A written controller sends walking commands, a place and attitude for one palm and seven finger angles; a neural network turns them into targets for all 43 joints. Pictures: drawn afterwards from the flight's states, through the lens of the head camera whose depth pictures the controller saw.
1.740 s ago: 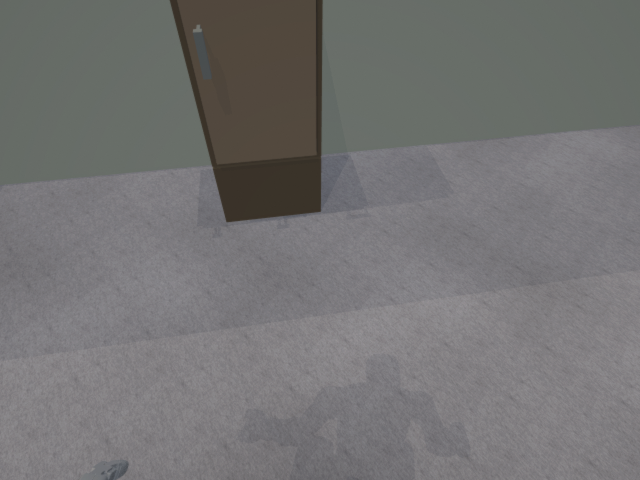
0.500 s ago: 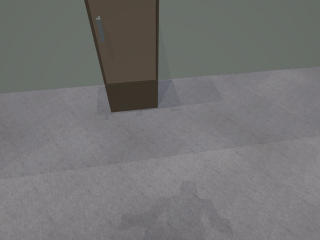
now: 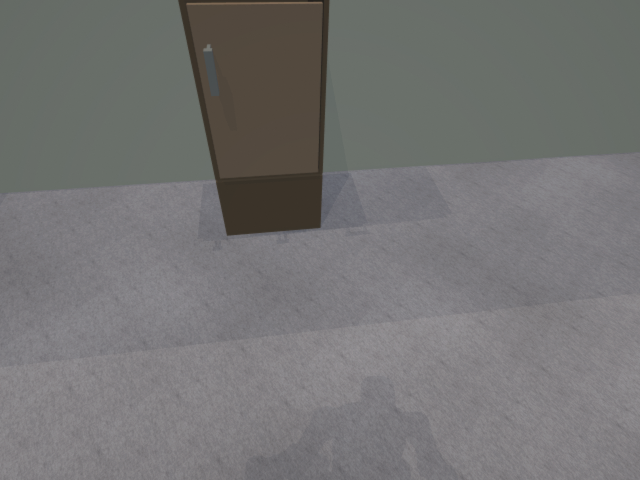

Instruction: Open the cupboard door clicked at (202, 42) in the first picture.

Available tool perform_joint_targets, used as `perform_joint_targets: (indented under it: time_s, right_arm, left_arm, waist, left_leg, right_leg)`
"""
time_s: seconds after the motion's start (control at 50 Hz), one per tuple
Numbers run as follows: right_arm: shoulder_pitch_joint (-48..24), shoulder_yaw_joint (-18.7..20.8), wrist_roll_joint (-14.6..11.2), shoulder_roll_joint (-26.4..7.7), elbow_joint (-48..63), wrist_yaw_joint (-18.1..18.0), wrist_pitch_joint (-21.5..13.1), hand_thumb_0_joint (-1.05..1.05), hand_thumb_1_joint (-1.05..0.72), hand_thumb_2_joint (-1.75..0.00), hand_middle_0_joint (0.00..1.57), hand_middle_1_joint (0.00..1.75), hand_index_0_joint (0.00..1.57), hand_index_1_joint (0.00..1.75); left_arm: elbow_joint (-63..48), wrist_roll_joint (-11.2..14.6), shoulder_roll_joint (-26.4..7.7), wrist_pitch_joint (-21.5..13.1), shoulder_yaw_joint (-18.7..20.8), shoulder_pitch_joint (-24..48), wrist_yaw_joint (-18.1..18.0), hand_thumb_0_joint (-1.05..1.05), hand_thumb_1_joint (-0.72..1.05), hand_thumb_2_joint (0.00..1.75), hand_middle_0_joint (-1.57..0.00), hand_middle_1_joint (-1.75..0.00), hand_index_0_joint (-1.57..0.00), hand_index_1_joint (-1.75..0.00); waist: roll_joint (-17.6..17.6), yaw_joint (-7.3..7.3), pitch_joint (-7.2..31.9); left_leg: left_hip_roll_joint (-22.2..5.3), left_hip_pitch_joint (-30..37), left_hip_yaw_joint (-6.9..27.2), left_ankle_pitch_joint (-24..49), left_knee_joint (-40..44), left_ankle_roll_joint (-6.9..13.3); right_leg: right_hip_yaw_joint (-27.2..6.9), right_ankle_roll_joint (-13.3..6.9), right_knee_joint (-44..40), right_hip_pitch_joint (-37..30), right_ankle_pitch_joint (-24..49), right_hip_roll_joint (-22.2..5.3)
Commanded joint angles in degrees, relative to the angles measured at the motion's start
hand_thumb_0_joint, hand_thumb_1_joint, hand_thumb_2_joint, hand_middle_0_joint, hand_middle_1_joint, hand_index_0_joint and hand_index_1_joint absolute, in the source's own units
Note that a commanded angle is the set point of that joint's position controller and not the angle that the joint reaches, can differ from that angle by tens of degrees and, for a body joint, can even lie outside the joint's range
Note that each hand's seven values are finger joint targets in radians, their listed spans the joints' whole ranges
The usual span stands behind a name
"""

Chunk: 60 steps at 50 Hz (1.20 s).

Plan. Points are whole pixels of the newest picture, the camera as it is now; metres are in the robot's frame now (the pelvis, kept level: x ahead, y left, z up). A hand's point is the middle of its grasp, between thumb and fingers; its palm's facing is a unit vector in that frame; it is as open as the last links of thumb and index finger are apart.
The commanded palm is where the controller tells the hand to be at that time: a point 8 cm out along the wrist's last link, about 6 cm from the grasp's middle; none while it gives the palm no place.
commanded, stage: walk to a spot facing it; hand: left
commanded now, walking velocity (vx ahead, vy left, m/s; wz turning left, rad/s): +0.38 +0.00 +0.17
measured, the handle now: (212, 70) +1.20 +0.40 -0.01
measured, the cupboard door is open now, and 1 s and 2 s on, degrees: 0 0 0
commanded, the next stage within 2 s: take the last steps up to it in 0.76 s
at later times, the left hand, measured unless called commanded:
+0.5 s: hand (224, 399) +0.29 +0.18 -0.18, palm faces -0.02 -0.98 -0.20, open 7.3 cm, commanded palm none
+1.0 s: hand (213, 397) +0.30 +0.20 -0.21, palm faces +0.29 -0.94 -0.17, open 7.3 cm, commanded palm none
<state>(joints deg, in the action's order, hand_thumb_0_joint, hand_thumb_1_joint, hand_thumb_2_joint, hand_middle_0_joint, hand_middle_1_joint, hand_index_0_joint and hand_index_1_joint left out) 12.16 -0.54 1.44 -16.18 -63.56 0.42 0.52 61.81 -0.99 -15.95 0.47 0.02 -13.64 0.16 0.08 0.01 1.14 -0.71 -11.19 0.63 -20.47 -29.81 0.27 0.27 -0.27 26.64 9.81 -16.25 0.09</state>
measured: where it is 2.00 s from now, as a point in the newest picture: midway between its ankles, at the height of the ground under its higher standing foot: (302, 354)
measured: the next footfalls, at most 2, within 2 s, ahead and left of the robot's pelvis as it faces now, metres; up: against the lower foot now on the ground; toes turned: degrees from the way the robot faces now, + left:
right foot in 0.50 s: +0.34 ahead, -0.12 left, +0.00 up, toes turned -6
left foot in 0.94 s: +0.49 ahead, +0.14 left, +0.00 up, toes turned +21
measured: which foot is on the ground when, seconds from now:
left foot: down 0.00-0.52, up 0.54-0.92, down 0.94-1.00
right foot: down 0.00-0.10, up 0.12-0.48, down 0.50-0.94, up 0.96-1.00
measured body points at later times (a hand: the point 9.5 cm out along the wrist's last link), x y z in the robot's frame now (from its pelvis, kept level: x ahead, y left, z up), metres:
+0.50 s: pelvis +0.18 -0.01 -0.02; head +0.23 -0.02 +0.43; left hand +0.29 +0.23 -0.16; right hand +0.01 -0.19 -0.15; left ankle -0.01 +0.12 -0.74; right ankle +0.29 -0.12 -0.74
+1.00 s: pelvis +0.38 +0.03 -0.02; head +0.40 +0.07 +0.42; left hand +0.29 +0.25 -0.19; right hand +0.57 -0.18 -0.14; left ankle +0.45 +0.13 -0.74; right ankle +0.30 -0.11 -0.69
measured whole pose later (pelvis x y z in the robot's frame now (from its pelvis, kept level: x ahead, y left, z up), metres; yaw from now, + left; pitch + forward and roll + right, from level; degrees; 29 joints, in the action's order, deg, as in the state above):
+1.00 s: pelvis +0.38 +0.03 -0.02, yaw +13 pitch -2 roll -2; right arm 5.4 2.3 1.6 -11.6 -53.5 1.2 -3.0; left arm 62.2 -0.8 -12.1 -1.1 2.6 -20.8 -0.7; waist 2.4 -1.9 -4.6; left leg -3.0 -24.6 -8.5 -12.9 -39.4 4.9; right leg 9.9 1.7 58.0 13.4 -30.8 -6.4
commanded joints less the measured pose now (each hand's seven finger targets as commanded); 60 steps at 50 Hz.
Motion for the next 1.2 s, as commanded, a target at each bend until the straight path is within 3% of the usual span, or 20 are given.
perform_joint_targets:
  time_s: [0.0,0.06,0.1,0.12,0.22,0.38,0.44,0.46,0.48,0.5,0.54,0.6,0.72,0.82,0.88,0.9,0.92,0.94,1.04,1.18]
  right_arm:
    - [1.1,1.9,-0.2,-3.7,4.3,-0.3,-2.0,0.0,-0.9,-0.9,0.2,0.3,0.2,0.3]
    - [10.0,2.3,-0.4,-2.6,1.7,-0.3,-3.0,0.0,-0.9,-0.9,0.2,0.3,0.2,0.3]
    - [23.6,4.0,0.3,-7.5,-2.5,-1.4,-3.9,0.0,-0.9,-0.9,0.2,0.3,0.2,0.3]
    - [24.0,3.3,0.0,-5.4,-2.7,-2.0,-3.9,0.0,-0.9,-0.9,0.2,0.3,0.2,0.3]
    - [19.5,2.7,-0.6,-0.2,-1.7,-2.7,-5.8,0.0,-0.9,-0.9,0.2,0.3,0.2,0.3]
    - [20.8,3.3,-0.1,0.8,-4.1,-2.9,-5.8,0.0,-0.9,-0.9,0.2,0.3,0.2,0.3]
    - [19.0,3.8,-0.4,-0.4,-4.1,-2.7,-5.4,0.0,-0.9,-0.9,0.2,0.3,0.2,0.3]
    - [18.7,3.9,-0.7,0.1,-3.6,-2.3,-5.4,0.0,-0.9,-0.9,0.2,0.3,0.2,0.3]
    - [21.7,3.3,-1.6,4.0,-1.8,-1.6,-5.7,0.0,-0.9,-0.9,0.2,0.3,0.2,0.3]
    - [18.7,3.2,-1.6,4.4,0.0,-1.6,-5.4,0.0,-0.9,-0.9,0.2,0.3,0.2,0.3]
    - [11.1,4.3,-1.0,4.8,1.9,-0.9,-4.7,0.0,-0.9,-0.9,0.2,0.3,0.2,0.3]
    - [13.1,3.8,0.1,7.4,0.9,-0.4,-2.3,0.0,-0.9,-0.9,0.2,0.3,0.2,0.3]
    - [5.3,3.9,0.0,6.8,5.7,1.3,-1.3,0.0,-0.9,-0.9,0.2,0.3,0.2,0.3]
    - [-4.3,3.7,0.0,4.5,10.6,2.5,-1.8,0.0,-0.9,-0.9,0.2,0.3,0.2,0.3]
    - [5.2,4.3,0.4,1.8,8.6,1.6,-2.4,0.0,-0.9,-0.9,0.2,0.3,0.2,0.3]
    - [12.3,5.5,0.9,-3.1,6.9,0.8,-2.8,0.0,-0.9,-0.9,0.2,0.3,0.2,0.3]
    - [17.0,6.8,0.8,-10.1,6.2,0.1,-3.1,0.0,-0.9,-0.9,0.2,0.3,0.2,0.3]
    - [17.4,6.5,-0.3,-10.9,5.9,-0.6,-2.6,0.0,-0.9,-0.9,0.2,0.3,0.2,0.3]
    - [2.6,4.0,-0.4,-1.3,7.7,-1.4,-4.4,0.0,-0.9,-0.9,0.2,0.3,0.2,0.3]
    - [6.3,5.0,-0.3,-0.8,5.2,-1.5,-4.4,0.0,-0.9,-0.9,0.2,0.3,0.2,0.3]
  left_arm:
    - [-1.9,-0.1,-9.9,-1.7,3.1,-6.1,-0.5,0.0,0.9,0.9,-0.2,-0.3,-0.2,-0.3]
    - [-2.9,-0.1,-5.9,-1.8,3.0,-3.4,-0.3,0.0,0.9,0.9,-0.2,-0.3,-0.2,-0.3]
    - [-6.7,-0.3,-0.8,-2.3,1.9,3.7,-0.3,0.0,0.9,0.9,-0.2,-0.3,-0.2,-0.3]
    - [-7.8,-0.4,-1.8,-2.8,2.4,5.5,-0.4,0.0,0.9,0.9,-0.2,-0.3,-0.2,-0.3]
    - [-5.5,-0.4,2.1,-2.4,2.5,3.2,1.1,0.0,0.9,0.9,-0.2,-0.3,-0.2,-0.3]
    - [-8.3,0.1,4.6,-2.5,3.0,10.5,1.7,0.0,0.9,0.9,-0.2,-0.3,-0.2,-0.3]
    - [-5.1,-0.3,1.8,-3.4,4.0,-1.7,1.1,0.0,0.9,0.9,-0.2,-0.3,-0.2,-0.3]
    - [-2.4,-0.8,-1.5,-4.2,5.1,-11.5,0.7,0.0,0.9,0.9,-0.2,-0.3,-0.2,-0.3]
    - [-0.5,-1.3,-8.6,-4.8,7.0,-19.5,-0.4,0.0,0.9,0.9,-0.2,-0.3,-0.2,-0.3]
    - [0.5,0.0,-11.6,-4.5,7.2,-20.9,-0.6,0.0,0.9,0.9,-0.2,-0.3,-0.2,-0.3]
    - [-2.4,0.0,-5.3,-4.3,5.7,-8.8,-1.0,0.0,0.9,0.9,-0.2,-0.3,-0.2,-0.3]
    - [-3.3,-0.8,1.2,-5.1,3.5,-2.5,-1.3,0.0,0.9,0.9,-0.2,-0.3,-0.2,-0.3]
    - [-3.3,-0.8,0.2,-5.5,3.6,-2.9,-1.3,0.0,0.9,0.9,-0.2,-0.3,-0.2,-0.3]
    - [-3.0,-0.8,-2.9,-4.9,4.0,-7.0,-1.3,0.0,0.9,0.9,-0.2,-0.3,-0.2,-0.3]
    - [-3.0,-0.4,-4.2,-4.4,4.2,-7.0,-1.4,0.0,0.9,0.9,-0.2,-0.3,-0.2,-0.3]
    - [-3.8,0.1,-2.9,-4.2,3.9,-8.0,-0.9,0.0,0.9,0.9,-0.2,-0.3,-0.2,-0.3]
    - [-5.7,0.8,0.4,-4.0,3.3,-9.2,-0.3,0.0,0.9,0.9,-0.2,-0.3,-0.2,-0.3]
    - [-7.6,0.2,-1.0,-3.7,2.9,-5.5,-0.7,0.0,0.9,0.9,-0.2,-0.3,-0.2,-0.3]
    - [-2.5,-0.7,2.0,-2.1,3.1,-8.6,0.3,0.0,0.9,0.9,-0.2,-0.3,-0.2,-0.3]
    - [-3.7,-1.0,4.7,-0.8,3.0,-4.8,0.4,0.0,0.9,0.9,-0.2,-0.3,-0.2,-0.3]
  waist:
    - [8.4,-0.87,-7.2]
    - [-0.2,3.28,-7.9]
    - [-19.4,7.81,-11.1]
    - [-11.6,6.65,-12.5]
    - [-6.7,2.3,-9.1]
    - [-7.5,2.27,-10.1]
    - [-4.7,-3.71,-3.3]
    - [-1.3,-7.74,2.3]
    - [12.3,-9.35,11.1]
    - [13.7,-8.44,11.9]
    - [4.2,-4.92,0.1]
    - [4.7,0.92,-4.8]
    - [6.3,1.88,-7.2]
    - [5.3,-0.93,-7.9]
    - [2.4,3.84,-1.9]
    - [-6.0,6.63,4.3]
    - [-21.8,7.01,8.7]
    - [-13.7,7.39,8.8]
    - [-6.4,-0.28,-0.9]
    - [-2.6,0.41,-4.5]
  left_leg:
    - [-1.8,-11.4,-2.7,-3.6,-6.2,0.9]
    - [-3.5,4.2,-0.4,-1.5,5.6,2.3]
    - [-19.7,13.9,26.8,1.9,20.0,9.8]
    - [-22.1,15.0,28.1,10.2,18.8,13.0]
    - [-15.1,11.8,10.8,21.8,18.6,11.0]
    - [-13.2,7.8,1.9,29.1,18.8,8.7]
    - [-11.8,7.7,-0.6,44.3,1.9,6.4]
    - [-9.5,-1.1,-1.6,37.3,-11.8,4.2]
    - [-1.3,-16.4,-4.8,7.6,-33.1,1.9]
    - [0.5,-21.9,-0.5,-11.4,-47.6,2.6]
    - [-5.7,-25.0,1.8,-2.2,-51.7,3.3]
    - [-8.1,-20.3,0.6,3.1,-44.2,1.4]
    - [-8.5,-19.4,-4.3,9.3,-23.6,-0.7]
    - [-5.9,-17.6,-8.0,8.4,-12.7,0.7]
    - [-1.5,-0.1,-10.4,10.7,-3.2,2.3]
    - [-6.7,13.7,-2.4,16.5,0.9,4.9]
    - [-23.0,22.7,21.2,27.6,7.7,12.7]
    - [-26.0,20.4,24.8,22.7,10.8,15.5]
    - [-16.2,-1.7,5.8,9.3,17.2,8.5]
    - [-16.0,-0.6,3.2,2.9,21.4,10.0]
  right_leg:
    - [-18.0,-8.7,-14.0,-0.4,-18.0,-15.8]
    - [-5.7,-5.1,-1.5,11.4,-10.8,-8.7]
    - [5.1,-0.5,28.3,30.5,-16.3,1.0]
    - [0.5,-1.1,34.5,35.0,-14.3,-2.7]
    - [2.0,0.8,35.4,30.7,-2.4,-7.1]
    - [7.4,-0.7,13.5,18.3,5.5,-4.1]
    - [8.7,-2.7,6.8,1.3,5.8,-1.0]
    - [4.6,-4.1,5.0,-14.5,6.9,-4.1]
    - [-18.7,-9.4,-0.6,-28.5,3.4,-21.7]
    - [-32.7,-13.0,-9.2,-24.7,-0.5,-29.7]
    - [-24.2,-11.0,-13.8,-7.2,-13.3,-26.5]
    - [-6.3,-7.0,-15.2,7.4,-3.5,-20.9]
    - [7.1,-5.9,-16.0,7.5,6.0,-18.2]
    - [9.2,-4.8,-11.2,-1.4,17.5,-19.6]
    - [13.3,-3.0,6.4,-0.6,30.5,-17.1]
    - [14.8,-0.5,21.0,7.5,21.1,-12.9]
    - [14.0,2.5,40.3,21.7,-16.7,-3.4]
    - [6.1,1.3,47.2,24.7,-20.7,-4.1]
    - [2.2,1.7,42.1,19.8,-4.0,-9.1]
    - [3.5,2.4,25.3,19.7,0.5,-8.9]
